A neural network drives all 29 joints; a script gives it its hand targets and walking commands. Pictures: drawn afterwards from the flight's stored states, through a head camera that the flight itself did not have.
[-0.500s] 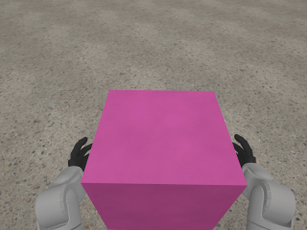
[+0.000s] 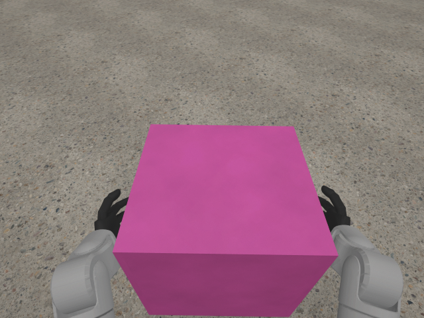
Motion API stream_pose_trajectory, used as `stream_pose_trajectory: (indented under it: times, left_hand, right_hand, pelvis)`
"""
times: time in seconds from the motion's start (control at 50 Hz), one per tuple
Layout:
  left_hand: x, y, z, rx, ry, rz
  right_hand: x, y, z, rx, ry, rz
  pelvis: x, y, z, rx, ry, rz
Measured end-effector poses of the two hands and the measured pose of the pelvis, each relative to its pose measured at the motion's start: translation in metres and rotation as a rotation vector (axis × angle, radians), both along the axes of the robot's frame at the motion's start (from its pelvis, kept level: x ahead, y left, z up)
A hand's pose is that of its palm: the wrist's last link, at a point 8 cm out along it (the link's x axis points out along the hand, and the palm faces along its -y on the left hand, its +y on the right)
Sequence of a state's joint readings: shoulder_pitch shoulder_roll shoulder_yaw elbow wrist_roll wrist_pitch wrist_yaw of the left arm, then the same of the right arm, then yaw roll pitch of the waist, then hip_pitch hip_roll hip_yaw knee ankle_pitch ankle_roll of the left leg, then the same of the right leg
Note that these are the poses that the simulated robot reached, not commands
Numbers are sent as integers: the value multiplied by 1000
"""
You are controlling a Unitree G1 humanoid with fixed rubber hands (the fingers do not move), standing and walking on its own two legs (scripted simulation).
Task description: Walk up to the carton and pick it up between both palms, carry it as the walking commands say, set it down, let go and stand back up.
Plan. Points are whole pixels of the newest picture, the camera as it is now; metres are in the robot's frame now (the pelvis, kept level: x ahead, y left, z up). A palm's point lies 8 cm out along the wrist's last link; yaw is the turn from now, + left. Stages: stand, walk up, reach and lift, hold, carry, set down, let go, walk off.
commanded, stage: carry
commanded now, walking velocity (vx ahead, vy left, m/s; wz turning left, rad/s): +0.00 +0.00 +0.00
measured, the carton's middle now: (220, 221) +0.29 +0.00 +0.02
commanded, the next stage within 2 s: hold in 0.32 s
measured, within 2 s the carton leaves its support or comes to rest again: neither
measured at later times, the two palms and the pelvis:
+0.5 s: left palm (123, 245) +0.24 +0.18 +0.03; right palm (327, 243) +0.24 -0.19 +0.03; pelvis +0.00 +0.00 +0.00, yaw +0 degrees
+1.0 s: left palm (147, 226) +0.29 +0.15 +0.01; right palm (336, 248) +0.24 -0.22 -0.01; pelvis -0.03 +0.00 +0.00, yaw +0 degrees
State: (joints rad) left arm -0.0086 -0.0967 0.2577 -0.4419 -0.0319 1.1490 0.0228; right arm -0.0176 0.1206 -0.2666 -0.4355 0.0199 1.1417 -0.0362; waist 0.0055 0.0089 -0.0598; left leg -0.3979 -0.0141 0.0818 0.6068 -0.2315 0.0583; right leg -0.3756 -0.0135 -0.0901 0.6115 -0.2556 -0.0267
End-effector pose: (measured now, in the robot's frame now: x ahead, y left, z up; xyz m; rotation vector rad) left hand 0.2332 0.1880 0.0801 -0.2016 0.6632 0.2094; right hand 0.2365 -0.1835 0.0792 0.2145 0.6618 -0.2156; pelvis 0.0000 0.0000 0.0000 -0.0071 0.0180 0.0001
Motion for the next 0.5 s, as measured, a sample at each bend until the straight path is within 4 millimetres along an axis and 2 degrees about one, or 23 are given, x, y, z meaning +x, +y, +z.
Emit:
stream_pose_trajectory:
  times: [0.16,0.3,0.4,0.46,0.5]
  left_hand:
    - [4,-1,-11,2,19,-1]
    - [6,0,-15,1,3,-7]
    - [7,0,-31,24,24,-24]
    - [9,-3,-48,101,61,-102]
    - [7,-6,-54,149,81,-152]
  right_hand:
    - [4,-1,-12,0,19,3]
    - [6,0,-13,-8,3,3]
    - [7,-1,-31,-25,25,27]
    - [6,-6,-49,-78,62,75]
    - [3,-8,-53,-115,82,100]
  pelvis:
    - [1,-1,0,1,3,0]
    - [1,0,0,0,3,0]
    - [0,1,1,-1,-2,0]
    - [-2,3,2,-4,-4,0]
    - [-4,4,2,-6,-6,0]
